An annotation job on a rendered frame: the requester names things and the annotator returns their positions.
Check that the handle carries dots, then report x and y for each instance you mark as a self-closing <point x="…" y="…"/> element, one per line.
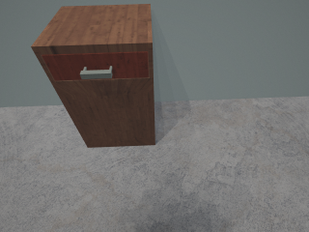
<point x="96" y="74"/>

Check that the cabinet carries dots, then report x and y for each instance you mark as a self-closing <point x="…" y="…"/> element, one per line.
<point x="109" y="112"/>

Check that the drawer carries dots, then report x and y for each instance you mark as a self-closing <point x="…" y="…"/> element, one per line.
<point x="129" y="64"/>

